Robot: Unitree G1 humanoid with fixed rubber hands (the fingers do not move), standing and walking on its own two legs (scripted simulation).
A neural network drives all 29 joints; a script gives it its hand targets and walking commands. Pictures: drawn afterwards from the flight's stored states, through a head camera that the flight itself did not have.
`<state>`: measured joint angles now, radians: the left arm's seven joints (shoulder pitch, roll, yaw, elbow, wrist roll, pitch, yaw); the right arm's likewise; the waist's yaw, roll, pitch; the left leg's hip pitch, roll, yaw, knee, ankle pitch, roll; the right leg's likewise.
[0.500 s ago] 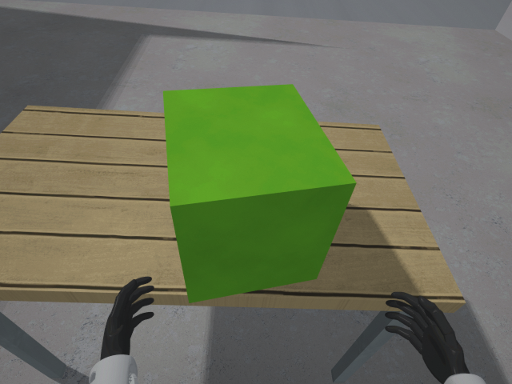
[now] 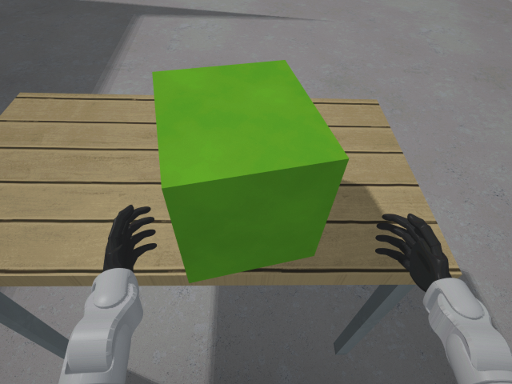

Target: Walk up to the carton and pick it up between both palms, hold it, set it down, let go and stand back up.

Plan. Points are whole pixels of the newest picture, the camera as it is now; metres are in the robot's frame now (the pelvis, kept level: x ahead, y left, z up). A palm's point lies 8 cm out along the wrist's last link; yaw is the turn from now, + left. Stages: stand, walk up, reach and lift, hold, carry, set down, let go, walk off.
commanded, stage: reach and lift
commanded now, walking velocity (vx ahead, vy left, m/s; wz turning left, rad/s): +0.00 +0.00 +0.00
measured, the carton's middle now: (238, 169) +0.46 +0.07 +0.07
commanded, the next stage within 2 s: none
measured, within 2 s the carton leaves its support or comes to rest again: neither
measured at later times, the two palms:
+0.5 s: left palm (112, 213) +0.30 +0.23 +0.12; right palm (420, 207) +0.37 -0.21 +0.11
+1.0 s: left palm (109, 170) +0.35 +0.24 +0.16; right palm (405, 156) +0.43 -0.19 +0.15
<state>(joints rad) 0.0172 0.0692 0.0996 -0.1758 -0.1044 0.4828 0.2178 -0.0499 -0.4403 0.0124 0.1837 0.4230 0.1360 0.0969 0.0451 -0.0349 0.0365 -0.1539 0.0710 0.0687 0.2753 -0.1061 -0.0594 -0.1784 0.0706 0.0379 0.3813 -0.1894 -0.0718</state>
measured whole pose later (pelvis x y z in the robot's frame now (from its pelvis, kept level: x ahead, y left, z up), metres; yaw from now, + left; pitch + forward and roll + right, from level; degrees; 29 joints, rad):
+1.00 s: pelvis +0.00 +0.00 +0.00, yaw +1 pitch +7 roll +0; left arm -0.59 0.19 0.21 0.06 -0.19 0.79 0.21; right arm -0.74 -0.57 0.10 0.56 0.51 0.38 0.08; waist 0.10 0.00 -0.06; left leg -0.35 0.08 0.03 0.33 -0.11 -0.06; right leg -0.34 0.08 0.03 0.38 -0.16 -0.07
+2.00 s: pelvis +0.00 +0.01 -0.01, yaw +2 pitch +17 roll -1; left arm -0.69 0.08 0.15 0.47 -0.12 0.43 0.22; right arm -0.88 -0.45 0.01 0.93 0.31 0.14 0.12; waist 0.15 0.02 -0.13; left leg -0.56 0.07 -0.01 0.38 -0.11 -0.05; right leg -0.51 0.08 0.00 0.35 -0.13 -0.05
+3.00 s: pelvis +0.00 +0.01 -0.01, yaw +3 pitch +16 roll -1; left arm -0.79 -0.04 0.30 0.72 0.09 0.15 0.22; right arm -0.94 -0.26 -0.15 1.09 0.10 -0.03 0.06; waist 0.13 0.00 -0.13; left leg -0.55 0.07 -0.02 0.37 -0.10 -0.06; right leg -0.51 0.08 -0.01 0.36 -0.14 -0.06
